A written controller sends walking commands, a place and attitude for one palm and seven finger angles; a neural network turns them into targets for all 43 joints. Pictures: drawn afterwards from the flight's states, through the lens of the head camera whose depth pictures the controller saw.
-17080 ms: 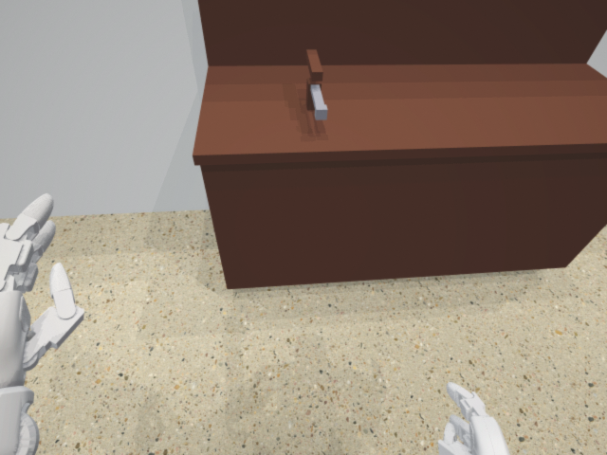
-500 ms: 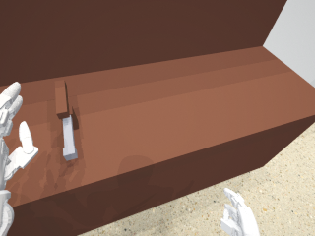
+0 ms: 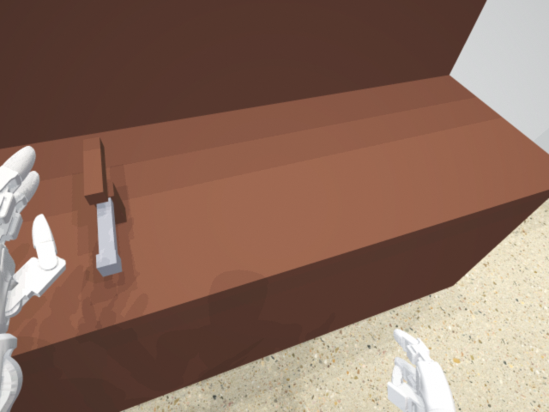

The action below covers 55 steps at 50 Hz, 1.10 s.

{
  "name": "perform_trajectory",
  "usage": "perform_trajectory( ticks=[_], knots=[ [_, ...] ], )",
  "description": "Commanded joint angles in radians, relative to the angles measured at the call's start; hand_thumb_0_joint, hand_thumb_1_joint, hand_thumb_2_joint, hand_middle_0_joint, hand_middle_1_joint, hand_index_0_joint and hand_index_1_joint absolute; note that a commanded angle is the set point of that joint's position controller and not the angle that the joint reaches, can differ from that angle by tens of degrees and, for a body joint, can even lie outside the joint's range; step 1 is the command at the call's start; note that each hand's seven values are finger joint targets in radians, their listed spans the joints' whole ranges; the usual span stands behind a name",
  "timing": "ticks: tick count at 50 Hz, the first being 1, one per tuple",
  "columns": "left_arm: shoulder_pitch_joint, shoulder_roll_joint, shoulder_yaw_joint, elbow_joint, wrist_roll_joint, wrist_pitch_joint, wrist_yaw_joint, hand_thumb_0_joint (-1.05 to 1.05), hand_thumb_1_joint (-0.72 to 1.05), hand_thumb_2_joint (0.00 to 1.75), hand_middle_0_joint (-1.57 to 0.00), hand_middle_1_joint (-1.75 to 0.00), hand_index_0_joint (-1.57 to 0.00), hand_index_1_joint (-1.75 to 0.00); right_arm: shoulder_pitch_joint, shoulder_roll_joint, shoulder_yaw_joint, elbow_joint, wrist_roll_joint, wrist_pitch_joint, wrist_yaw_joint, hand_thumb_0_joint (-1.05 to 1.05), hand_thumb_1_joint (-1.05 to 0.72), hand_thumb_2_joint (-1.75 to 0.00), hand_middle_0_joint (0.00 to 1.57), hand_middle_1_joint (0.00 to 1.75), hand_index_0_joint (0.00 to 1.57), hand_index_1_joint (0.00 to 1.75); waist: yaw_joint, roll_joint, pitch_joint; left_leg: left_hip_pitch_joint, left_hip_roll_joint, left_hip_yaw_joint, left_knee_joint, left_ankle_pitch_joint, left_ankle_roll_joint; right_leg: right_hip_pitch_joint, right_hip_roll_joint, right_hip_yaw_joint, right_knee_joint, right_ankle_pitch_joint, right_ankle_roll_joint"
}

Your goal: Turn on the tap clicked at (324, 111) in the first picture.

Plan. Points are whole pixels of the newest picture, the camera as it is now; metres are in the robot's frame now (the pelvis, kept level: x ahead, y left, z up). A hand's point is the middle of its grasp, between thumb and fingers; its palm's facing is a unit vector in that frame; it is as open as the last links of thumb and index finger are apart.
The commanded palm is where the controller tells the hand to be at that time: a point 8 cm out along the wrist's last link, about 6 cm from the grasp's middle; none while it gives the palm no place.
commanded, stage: shuffle to correct the standing spot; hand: left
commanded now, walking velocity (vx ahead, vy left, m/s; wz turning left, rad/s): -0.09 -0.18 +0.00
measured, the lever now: (109, 263) +0.31 +0.29 +0.00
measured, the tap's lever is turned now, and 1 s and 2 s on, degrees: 0 0 0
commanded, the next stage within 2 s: come to a stop and stand still in 0.36 s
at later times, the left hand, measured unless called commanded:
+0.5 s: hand (120, 269) +0.22 +0.19 +0.16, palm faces +0.31 -0.86 -0.40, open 7.4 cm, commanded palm +0.16 +0.23 +0.17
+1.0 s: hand (75, 258) +0.23 +0.24 +0.16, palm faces +0.38 -0.85 -0.36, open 7.4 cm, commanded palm +0.17 +0.28 +0.17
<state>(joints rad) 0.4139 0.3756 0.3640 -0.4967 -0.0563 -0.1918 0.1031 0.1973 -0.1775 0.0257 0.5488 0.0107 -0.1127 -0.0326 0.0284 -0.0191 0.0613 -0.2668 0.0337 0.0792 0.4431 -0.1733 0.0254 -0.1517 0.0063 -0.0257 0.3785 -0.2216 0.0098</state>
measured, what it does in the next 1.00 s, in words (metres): stands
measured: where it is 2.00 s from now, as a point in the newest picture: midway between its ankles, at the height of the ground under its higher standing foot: outside the picture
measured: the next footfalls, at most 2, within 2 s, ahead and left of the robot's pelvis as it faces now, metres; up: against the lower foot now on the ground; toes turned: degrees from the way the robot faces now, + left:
none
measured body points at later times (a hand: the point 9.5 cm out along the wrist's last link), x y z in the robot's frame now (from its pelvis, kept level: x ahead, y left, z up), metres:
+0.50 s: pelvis +0.00 -0.04 -0.01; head +0.04 -0.03 +0.44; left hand +0.20 +0.23 +0.18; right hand +0.17 -0.29 -0.08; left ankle +0.04 +0.10 -0.74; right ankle -0.01 -0.13 -0.74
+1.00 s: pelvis +0.01 +0.00 +0.00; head +0.04 +0.01 +0.45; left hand +0.20 +0.28 +0.18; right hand +0.20 -0.21 -0.08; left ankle +0.04 +0.10 -0.74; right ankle -0.01 -0.13 -0.74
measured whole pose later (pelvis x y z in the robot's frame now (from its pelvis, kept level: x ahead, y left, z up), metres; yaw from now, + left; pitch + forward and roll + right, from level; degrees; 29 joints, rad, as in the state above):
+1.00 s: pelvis +0.01 +0.00 +0.00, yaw +0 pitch +0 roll -1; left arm 0.42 0.36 0.33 -0.50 -0.05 -0.15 0.12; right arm 0.18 -0.18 0.03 0.57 0.01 -0.09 -0.04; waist 0.03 -0.01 0.06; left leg -0.26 0.04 0.07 0.47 -0.20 0.02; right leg -0.13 0.01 -0.03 0.39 -0.25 0.00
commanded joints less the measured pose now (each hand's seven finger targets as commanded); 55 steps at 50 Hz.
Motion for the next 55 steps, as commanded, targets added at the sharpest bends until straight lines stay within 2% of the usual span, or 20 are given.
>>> perform_trajectory(
  ticks=[1, 2, 5, 6, 7, 11, 12, 18, 21, 24, 31, 32, 36, 41, 42, 46, 49, 51, 52, 55],
  knots=[
    [-0.041, 0.173, 0.119, -0.224, -0.004, -0.052, 0.012, 0.0, 0.9, 0.9, -0.2, -0.3, -0.2, -0.3, -0.085, -0.133, -0.066, -0.158, 0.012, -0.051, -0.011, 0.0, -0.9, -0.9, 0.2, 0.3, 0.2, 0.3, -0.011, 0.12, -0.143, 0.097, 0.142, -0.145, -0.113, -0.03, -0.002, -0.036, -0.031, 0.027, -0.037, 0.057, -0.021],
    [-0.036, 0.141, 0.089, -0.211, -0.008, -0.05, 0.006, 0.0, 0.9, 0.9, -0.2, -0.3, -0.2, -0.3, -0.078, -0.136, -0.064, -0.156, 0.006, -0.047, -0.008, 0.0, -0.9, -0.9, 0.2, 0.3, 0.2, 0.3, -0.013, 0.114, -0.14, 0.075, 0.138, -0.136, -0.118, -0.083, 0.003, -0.034, -0.026, 0.025, -0.041, 0.043, -0.017],
    [-0.042, 0.17, 0.12, -0.238, -0.009, -0.055, 0.006, 0.0, 0.9, 0.9, -0.2, -0.3, -0.2, -0.3, -0.073, -0.136, -0.077, -0.165, 0.006, -0.051, -0.01, 0.0, -0.9, -0.9, 0.2, 0.3, 0.2, 0.3, -0.013, 0.103, -0.133, 0.055, 0.131, -0.139, -0.096, -0.157, 0.002, -0.05, -0.034, 0.052, -0.055, 0.029, -0.027],
    [-0.033, 0.2, 0.15, -0.244, -0.009, -0.051, 0.012, 0.0, 0.9, 0.9, -0.2, -0.3, -0.2, -0.3, -0.085, -0.132, -0.073, -0.161, 0.009, -0.05, -0.012, 0.0, -0.9, -0.9, 0.2, 0.3, 0.2, 0.3, -0.014, 0.102, -0.135, 0.068, 0.124, -0.13, -0.081, -0.142, 0.002, -0.061, -0.041, 0.062, -0.067, 0.037, -0.028],
    [-0.028, 0.157, 0.109, -0.227, -0.014, -0.049, 0.005, 0.0, 0.9, 0.9, -0.2, -0.3, -0.2, -0.3, -0.071, -0.135, -0.072, -0.155, 0.004, -0.046, -0.01, 0.0, -0.9, -0.9, 0.2, 0.3, 0.2, 0.3, -0.016, 0.074, -0.137, 0.064, 0.114, -0.122, -0.068, -0.141, 0.002, -0.065, -0.038, 0.06, -0.071, 0.038, -0.028],
    [-0.024, 0.189, 0.137, -0.236, -0.019, -0.041, 0.004, 0.0, 0.9, 0.9, -0.2, -0.3, -0.2, -0.3, -0.078, -0.133, -0.082, -0.156, 0.009, -0.053, -0.017, 0.0, -0.9, -0.9, 0.2, 0.3, 0.2, 0.3, -0.019, 0.065, -0.138, 0.1, 0.1, -0.102, -0.007, -0.1, -0.004, -0.12, -0.061, 0.104, -0.076, 0.069, -0.045],
    [-0.027, 0.156, 0.104, -0.223, -0.024, -0.04, 0.0, 0.0, 0.9, 0.9, -0.2, -0.3, -0.2, -0.3, -0.062, -0.137, -0.081, -0.146, 0.004, -0.048, -0.015, 0.0, -0.9, -0.9, 0.2, 0.3, 0.2, 0.3, -0.023, 0.052, -0.143, 0.084, 0.095, -0.098, 0.002, -0.111, -0.003, -0.118, -0.059, 0.094, -0.073, 0.053, -0.042],
    [-0.013, 0.181, 0.127, -0.243, -0.033, -0.029, -0.001, 0.0, 0.9, 0.9, -0.2, -0.3, -0.2, -0.3, -0.062, -0.141, -0.096, -0.153, 0.008, -0.044, -0.021, 0.0, -0.9, -0.9, 0.2, 0.3, 0.2, 0.3, -0.023, 0.009, -0.154, 0.093, 0.082, -0.086, 0.084, -0.045, 0.0, -0.148, -0.089, 0.13, -0.051, 0.113, -0.053],
    [0.012, 0.209, 0.155, -0.275, -0.033, -0.029, 0.005, 0.0, 0.9, 0.9, -0.2, -0.3, -0.2, -0.3, -0.077, -0.139, -0.093, -0.151, 0.013, -0.042, -0.023, 0.0, -0.9, -0.9, 0.2, 0.3, 0.2, 0.3, -0.022, 0.049, -0.162, 0.109, 0.091, -0.092, 0.088, 0.041, 0.005, -0.142, -0.091, 0.12, -0.024, 0.166, -0.055],
    [0.033, 0.2, 0.156, -0.276, -0.034, -0.035, 0.0, 0.0, 0.9, 0.9, -0.2, -0.3, -0.2, -0.3, -0.057, -0.147, -0.095, -0.15, 0.006, -0.035, -0.021, 0.0, -0.9, -0.9, 0.2, 0.3, 0.2, 0.3, -0.017, 0.066, -0.188, 0.094, 0.11, -0.097, 0.092, 0.141, 0.013, -0.094, -0.072, 0.088, 0.005, 0.234, -0.021],
    [0.072, 0.195, 0.158, -0.245, -0.024, -0.031, 0.032, 0.0, 0.9, 0.9, -0.2, -0.3, -0.2, -0.3, -0.081, -0.134, -0.076, -0.139, 0.022, -0.028, -0.023, 0.0, -0.9, -0.9, 0.2, 0.3, 0.2, 0.3, -0.019, 0.053, -0.187, 0.112, 0.067, -0.085, 0.096, 0.106, 0.013, -0.049, -0.105, 0.128, -0.013, 0.341, -0.008],
    [0.061, 0.166, 0.126, -0.237, -0.024, -0.031, 0.03, 0.0, 0.9, 0.9, -0.2, -0.3, -0.2, -0.3, -0.069, -0.138, -0.071, -0.132, 0.016, -0.024, -0.021, 0.0, -0.9, -0.9, 0.2, 0.3, 0.2, 0.3, -0.023, 0.048, -0.186, 0.111, 0.067, -0.086, 0.086, 0.104, 0.018, -0.048, -0.095, 0.112, -0.01, 0.326, -0.005],
    [0.014, 0.178, 0.121, -0.228, -0.014, -0.024, 0.036, 0.0, 0.9, 0.9, -0.2, -0.3, -0.2, -0.3, -0.098, -0.137, -0.066, -0.129, 0.02, -0.024, -0.026, 0.0, -0.9, -0.9, 0.2, 0.3, 0.2, 0.3, -0.021, 0.052, -0.137, 0.125, 0.077, -0.102, 0.039, 0.064, 0.02, -0.077, -0.091, 0.119, -0.037, 0.233, -0.014],
    [-0.039, 0.169, 0.099, -0.221, -0.003, -0.02, 0.037, 0.0, 0.9, 0.9, -0.2, -0.3, -0.2, -0.3, -0.105, -0.134, -0.061, -0.124, 0.018, -0.026, -0.026, 0.0, -0.9, -0.9, 0.2, 0.3, 0.2, 0.3, -0.02, 0.051, -0.128, 0.141, 0.083, -0.11, -0.003, 0.048, 0.024, -0.065, -0.084, 0.109, -0.05, 0.19, -0.026],
    [-0.054, 0.141, 0.07, -0.21, -0.002, -0.023, 0.034, 0.0, 0.9, 0.9, -0.2, -0.3, -0.2, -0.3, -0.087, -0.139, -0.056, -0.117, 0.008, -0.023, -0.024, 0.0, -0.9, -0.9, 0.2, 0.3, 0.2, 0.3, -0.025, 0.056, -0.127, 0.125, 0.083, -0.123, -0.021, 0.046, 0.026, -0.051, -0.072, 0.089, -0.044, 0.177, -0.03],
    [-0.059, 0.168, 0.091, -0.233, 0.003, -0.023, 0.037, 0.0, 0.9, 0.9, -0.2, -0.3, -0.2, -0.3, -0.107, -0.132, -0.054, -0.129, 0.015, -0.031, -0.023, 0.0, -0.9, -0.9, 0.2, 0.3, 0.2, 0.3, -0.019, 0.092, -0.136, 0.146, 0.094, -0.133, -0.057, 0.051, 0.025, -0.03, -0.072, 0.079, -0.047, 0.16, -0.034],
    [-0.056, 0.148, 0.078, -0.236, 0.005, -0.03, 0.033, 0.0, 0.9, 0.9, -0.2, -0.3, -0.2, -0.3, -0.086, -0.135, -0.054, -0.13, 0.008, -0.03, -0.019, 0.0, -0.9, -0.9, 0.2, 0.3, 0.2, 0.3, -0.019, 0.109, -0.151, 0.131, 0.099, -0.147, -0.087, 0.05, 0.025, -0.002, -0.056, 0.053, -0.037, 0.152, -0.034],
    [-0.026, 0.18, 0.11, -0.251, 0.004, -0.03, 0.035, 0.0, 0.9, 0.9, -0.2, -0.3, -0.2, -0.3, -0.097, -0.13, -0.051, -0.137, 0.013, -0.034, -0.021, 0.0, -0.9, -0.9, 0.2, 0.3, 0.2, 0.3, -0.017, 0.106, -0.164, 0.152, 0.104, -0.154, -0.09, 0.091, 0.023, 0.008, -0.059, 0.044, -0.035, 0.162, -0.033],
    [-0.017, 0.152, 0.089, -0.239, 0.001, -0.032, 0.029, 0.0, 0.9, 0.9, -0.2, -0.3, -0.2, -0.3, -0.085, -0.133, -0.047, -0.131, 0.005, -0.029, -0.019, 0.0, -0.9, -0.9, 0.2, 0.3, 0.2, 0.3, -0.019, 0.107, -0.167, 0.14, 0.103, -0.154, -0.099, 0.095, 0.023, 0.013, -0.051, 0.031, -0.034, 0.159, -0.031],
    [-0.011, 0.163, 0.101, -0.26, 0.003, -0.035, 0.029, 0.0, 0.9, 0.9, -0.2, -0.3, -0.2, -0.3, -0.077, -0.134, -0.054, -0.141, 0.008, -0.032, -0.016, 0.0, -0.9, -0.9, 0.2, 0.3, 0.2, 0.3, -0.018, 0.127, -0.183, 0.155, 0.109, -0.154, -0.097, 0.108, 0.014, 0.021, -0.057, 0.032, -0.035, 0.157, -0.035]
  ],
)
